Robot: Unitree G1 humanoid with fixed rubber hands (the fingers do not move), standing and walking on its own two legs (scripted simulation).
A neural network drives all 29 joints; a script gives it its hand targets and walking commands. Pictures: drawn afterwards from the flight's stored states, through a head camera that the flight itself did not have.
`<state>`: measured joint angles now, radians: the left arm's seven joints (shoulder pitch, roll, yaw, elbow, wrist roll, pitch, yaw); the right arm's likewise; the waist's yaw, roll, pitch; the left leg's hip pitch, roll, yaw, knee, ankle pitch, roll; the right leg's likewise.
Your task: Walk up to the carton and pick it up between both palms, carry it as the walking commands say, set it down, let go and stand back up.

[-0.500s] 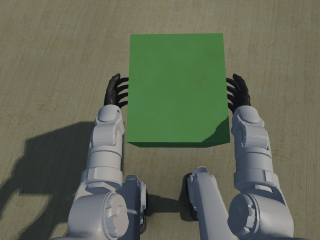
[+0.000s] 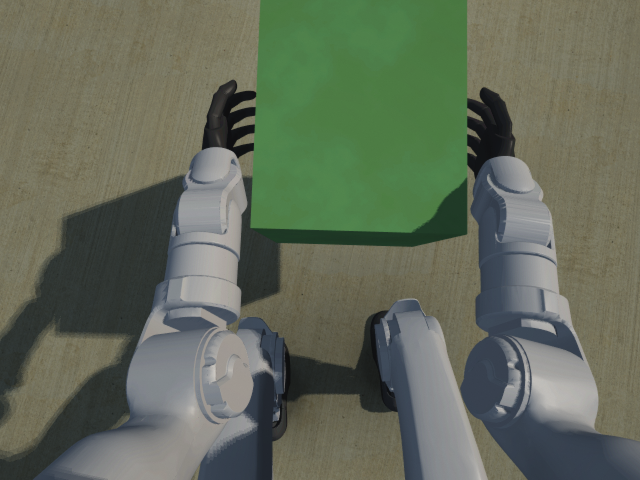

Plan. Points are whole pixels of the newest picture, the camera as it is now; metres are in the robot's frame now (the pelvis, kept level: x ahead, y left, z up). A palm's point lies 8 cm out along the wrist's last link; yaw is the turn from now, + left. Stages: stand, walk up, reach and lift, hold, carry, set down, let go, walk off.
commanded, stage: set down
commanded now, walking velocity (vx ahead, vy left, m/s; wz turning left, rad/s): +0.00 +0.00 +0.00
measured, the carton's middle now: (352, 144) +0.52 -0.06 -0.17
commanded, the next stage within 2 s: none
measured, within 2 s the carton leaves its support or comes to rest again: rests again in 1.36 s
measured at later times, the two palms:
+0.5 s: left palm (241, 157) +0.52 +0.09 -0.19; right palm (462, 160) +0.49 -0.22 -0.19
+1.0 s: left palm (251, 164) +0.54 +0.09 -0.27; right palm (442, 166) +0.51 -0.22 -0.28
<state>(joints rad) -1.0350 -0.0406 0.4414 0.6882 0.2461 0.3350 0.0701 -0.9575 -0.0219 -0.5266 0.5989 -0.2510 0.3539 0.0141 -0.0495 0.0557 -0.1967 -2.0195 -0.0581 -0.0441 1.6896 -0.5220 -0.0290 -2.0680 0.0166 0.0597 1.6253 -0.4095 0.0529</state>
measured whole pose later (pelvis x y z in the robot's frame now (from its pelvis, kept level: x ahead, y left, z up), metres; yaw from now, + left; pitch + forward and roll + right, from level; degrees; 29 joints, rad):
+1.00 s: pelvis -0.03 +0.00 -0.12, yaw +0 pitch +32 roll +1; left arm -1.52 0.21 0.30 0.91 0.06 0.27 0.14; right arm -1.47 -0.28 -0.35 0.85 -0.04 0.28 -0.06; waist -0.07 0.06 0.50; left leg -2.11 -0.08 -0.04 2.13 -0.58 -0.05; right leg -2.17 0.05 0.08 2.06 -0.45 0.07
